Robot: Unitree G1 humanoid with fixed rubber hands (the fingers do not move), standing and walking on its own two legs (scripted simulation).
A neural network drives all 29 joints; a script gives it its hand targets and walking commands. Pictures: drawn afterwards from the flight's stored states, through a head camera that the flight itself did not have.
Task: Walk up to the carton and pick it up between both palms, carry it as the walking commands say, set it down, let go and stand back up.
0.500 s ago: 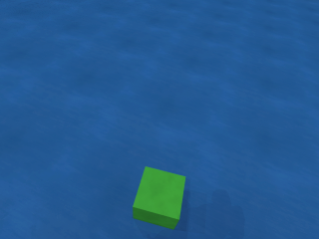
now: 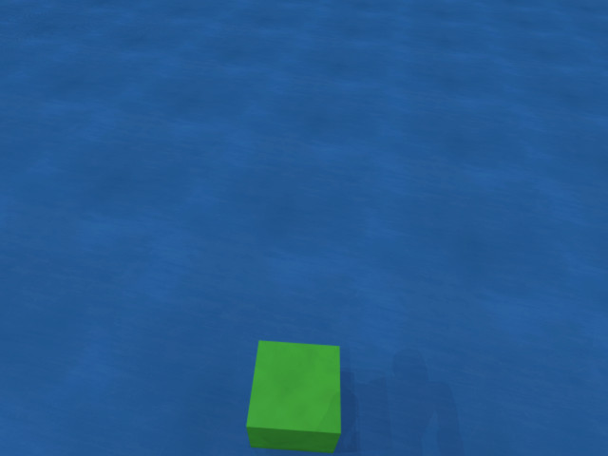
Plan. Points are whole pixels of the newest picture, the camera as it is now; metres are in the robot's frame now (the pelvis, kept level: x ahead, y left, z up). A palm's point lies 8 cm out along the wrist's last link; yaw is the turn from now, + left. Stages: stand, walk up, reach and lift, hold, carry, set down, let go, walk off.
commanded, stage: walk up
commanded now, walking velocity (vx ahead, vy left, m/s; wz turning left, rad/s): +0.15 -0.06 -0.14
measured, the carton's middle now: (295, 396) +0.45 -0.03 -0.68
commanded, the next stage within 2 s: none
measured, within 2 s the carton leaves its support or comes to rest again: neither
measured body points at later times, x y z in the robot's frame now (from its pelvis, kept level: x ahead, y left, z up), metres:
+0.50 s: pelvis +0.04 -0.03 -0.01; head +0.08 -0.03 +0.43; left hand +0.14 +0.20 -0.16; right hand +0.06 -0.28 -0.17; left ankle +0.01 +0.08 -0.70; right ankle +0.10 -0.15 -0.75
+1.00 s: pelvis +0.00 -0.01 +0.00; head +0.01 -0.01 +0.44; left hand +0.04 +0.22 -0.16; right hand +0.02 -0.25 -0.16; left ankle +0.02 +0.09 -0.75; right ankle -0.05 -0.15 -0.75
